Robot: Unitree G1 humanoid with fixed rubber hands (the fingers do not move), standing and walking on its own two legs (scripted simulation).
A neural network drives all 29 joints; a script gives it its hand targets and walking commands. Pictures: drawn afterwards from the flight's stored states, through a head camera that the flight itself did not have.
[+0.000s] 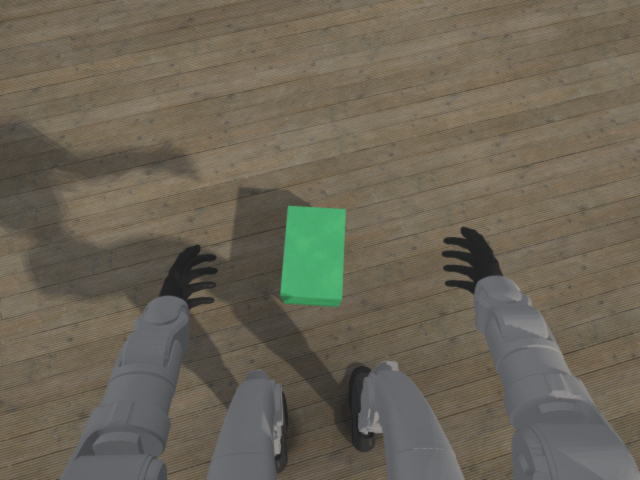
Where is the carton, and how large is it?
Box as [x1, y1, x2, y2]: [280, 206, 345, 306]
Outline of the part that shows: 288,206 280,296 284,303 338,306 341,300 345,209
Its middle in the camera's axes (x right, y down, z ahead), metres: -0.01 +0.04 +1.07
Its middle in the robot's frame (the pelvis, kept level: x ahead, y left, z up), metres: +0.51 +0.02 -0.63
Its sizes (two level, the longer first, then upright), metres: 0.241 0.154 0.144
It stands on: the floor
